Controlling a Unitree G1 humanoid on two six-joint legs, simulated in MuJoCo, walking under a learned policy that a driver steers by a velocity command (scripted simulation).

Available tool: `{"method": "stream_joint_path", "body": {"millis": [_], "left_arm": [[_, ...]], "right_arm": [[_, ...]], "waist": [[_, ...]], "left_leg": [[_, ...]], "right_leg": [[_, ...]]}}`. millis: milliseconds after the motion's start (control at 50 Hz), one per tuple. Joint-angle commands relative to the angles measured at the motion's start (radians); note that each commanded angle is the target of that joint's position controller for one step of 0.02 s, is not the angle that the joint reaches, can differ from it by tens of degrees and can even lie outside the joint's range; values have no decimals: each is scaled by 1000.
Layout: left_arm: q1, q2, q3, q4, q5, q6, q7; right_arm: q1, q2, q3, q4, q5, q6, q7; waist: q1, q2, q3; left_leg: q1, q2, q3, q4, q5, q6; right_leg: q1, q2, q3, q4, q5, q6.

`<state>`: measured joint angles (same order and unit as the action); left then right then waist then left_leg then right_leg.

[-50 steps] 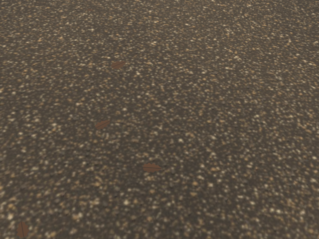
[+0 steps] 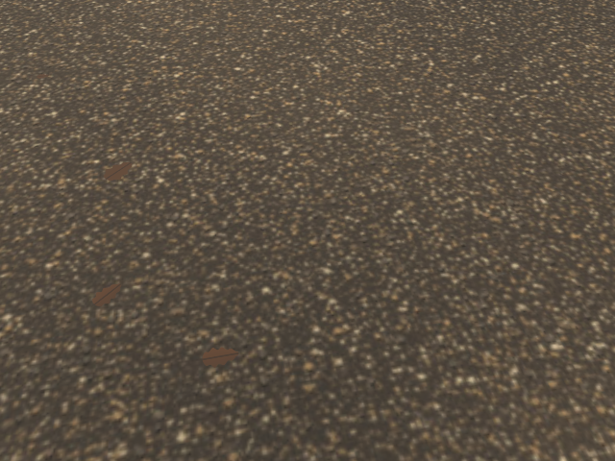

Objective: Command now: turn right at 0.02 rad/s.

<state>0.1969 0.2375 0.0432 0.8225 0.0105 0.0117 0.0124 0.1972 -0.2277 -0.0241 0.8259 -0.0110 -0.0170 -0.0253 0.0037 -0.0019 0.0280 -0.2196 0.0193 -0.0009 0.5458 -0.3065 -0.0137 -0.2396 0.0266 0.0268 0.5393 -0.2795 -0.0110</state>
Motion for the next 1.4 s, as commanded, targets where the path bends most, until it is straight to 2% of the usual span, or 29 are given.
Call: {"method": "stream_joint_path", "body": {"millis": [20,120,200,240,280,300,320,380,420,500,600,640,680,700,720,740,760,800,880,980,1140,1200,1240,1260,1280,1300,1320,1360,1400], "left_arm": [[-20,93,22,-38,-2,-14,7],[12,101,29,-19,-26,-32,13],[-24,60,24,-33,-37,-99,-10],[27,63,26,-12,-42,-112,-20],[218,138,53,69,-42,-120,-21],[343,249,87,103,-41,-120,-26],[358,210,71,92,-21,-122,-33],[274,122,35,70,-15,-116,-34],[267,81,17,76,-17,-97,-29],[238,130,18,65,-18,-84,2],[271,178,34,90,-37,-97,6],[254,195,41,89,-29,-90,4],[242,185,38,80,-15,-72,4],[263,135,19,53,8,-71,6],[415,-13,-18,58,-14,-91,-5],[318,111,9,58,-42,-111,-12],[200,164,26,18,-63,-121,-15],[137,148,29,4,-37,-122,-3],[166,104,28,9,-25,-80,4],[-18,104,26,-52,-9,-86,2],[-261,82,4,-139,-28,-113,-41],[-236,115,11,-150,-30,-121,-56],[-34,176,44,-94,-27,-123,-51],[157,240,67,-48,-16,-122,-41],[262,347,94,-28,-2,-114,-34],[279,251,70,-26,-9,-110,-35],[201,197,51,-35,-11,-110,-31],[61,131,31,-50,-10,-113,-31],[7,104,25,-44,2,-128,-35]], "right_arm": [[-2,-120,-28,-40,2,-11,-4],[44,-136,-36,-22,28,-19,-8],[113,-193,-56,2,36,-55,3],[62,-188,-53,-16,41,-53,10],[-76,-120,-32,-76,40,-58,15],[-103,-102,-29,-115,34,-82,12],[-94,-141,-39,-116,36,-98,10],[-78,-120,-36,-106,52,-101,34],[-103,-95,-33,-116,38,-95,51],[-236,-30,-3,-172,26,-89,73],[-290,-110,-21,-207,41,-83,71],[-220,-149,-40,-194,36,-82,67],[51,-206,-76,-114,37,-71,53],[220,-278,-94,-81,25,-64,40],[240,-311,-91,-60,12,-68,57],[191,-213,-68,-67,21,-73,59],[106,-181,-58,-73,25,-76,58],[-10,-155,-50,-85,7,-86,63],[-17,-135,-45,-53,6,-108,64],[71,-182,-54,-12,12,-97,36],[218,-208,-57,60,27,-60,25],[207,-227,-64,67,30,-43,20],[169,-227,-61,59,28,-33,18],[168,-191,-44,37,14,-35,16],[286,-67,-6,14,10,-58,27],[268,-114,-14,38,31,-82,30],[171,-201,-40,12,63,-93,34],[84,-186,-44,-4,52,-87,26],[129,-151,-49,13,44,-54,22]], "waist": [[-7,-3,-34],[-13,32,91],[-18,168,85],[25,175,87],[111,21,58],[137,-234,12],[138,-233,-1],[67,-47,37],[53,-75,41],[65,-70,76],[42,-107,97],[-11,-122,26],[-143,-114,-144],[-181,41,-283],[-80,331,-438],[-110,212,-318],[-92,141,-155],[-22,27,-54],[36,71,-29],[-12,33,23],[-101,41,61],[-62,75,32],[52,82,-96],[125,38,-246],[92,-209,-394],[121,-219,-447],[117,-151,-268],[56,-62,-97],[1,-103,-50]], "left_leg": [[-6,44,-49,-95,152,27],[-104,64,-127,-143,-442,119],[1,256,-422,-292,-450,237],[-76,248,-394,-275,-329,225],[-259,72,-126,-8,-39,101],[-458,-54,38,333,32,26],[-629,-58,-36,542,-237,20],[-773,55,-61,667,-98,77],[-707,90,-24,575,3,70],[-477,43,59,224,234,18],[-329,10,28,2,334,55],[-228,-22,42,-3,287,93],[133,-49,64,8,255,146],[436,163,-191,30,201,206],[648,371,-722,-181,-136,357],[543,338,-774,-294,-273,306],[386,315,-615,-308,-227,265],[118,241,-398,-346,32,244],[-29,186,-237,-436,126,262],[30,172,-153,-464,211,253],[228,208,-96,-383,284,221],[305,244,-111,-301,435,196],[278,183,-54,-64,739,158],[110,134,-15,194,621,124],[-336,-42,30,596,131,43],[-474,-70,-130,741,-264,48],[-556,-12,-146,791,-210,64],[-505,78,-104,681,-43,60],[-395,113,-110,621,45,49]], "right_leg": [[19,-54,61,-83,159,-21],[-146,-27,48,-42,-409,-74],[-223,-6,-46,139,-161,-68],[-86,-14,-41,35,-136,-97],[191,-94,142,-136,-111,-146],[406,-264,462,-251,6,-237],[491,-376,629,-286,177,-305],[491,-341,401,-279,296,-250],[417,-280,266,-324,376,-199],[182,-189,91,-410,361,-173],[225,-260,78,-428,380,-150],[301,-269,53,-301,681,-122],[211,-206,0,45,856,-77],[-30,-139,-29,387,491,-51],[-328,45,53,707,-270,-11],[-434,-8,131,811,-268,-29],[-489,-58,92,811,-170,-44],[-395,-144,66,713,-17,-44],[-326,-189,59,601,53,-20],[-463,-190,43,324,301,26],[-449,-119,-10,3,346,8],[-376,-91,-21,-45,226,-34],[-78,-31,-73,-87,214,-85],[236,-134,30,-34,247,-142],[654,-402,491,-72,116,-303],[678,-450,704,-207,14,-327],[541,-414,535,-226,-3,-264],[260,-330,291,-297,97,-203],[117,-278,160,-370,163,-174]]}}
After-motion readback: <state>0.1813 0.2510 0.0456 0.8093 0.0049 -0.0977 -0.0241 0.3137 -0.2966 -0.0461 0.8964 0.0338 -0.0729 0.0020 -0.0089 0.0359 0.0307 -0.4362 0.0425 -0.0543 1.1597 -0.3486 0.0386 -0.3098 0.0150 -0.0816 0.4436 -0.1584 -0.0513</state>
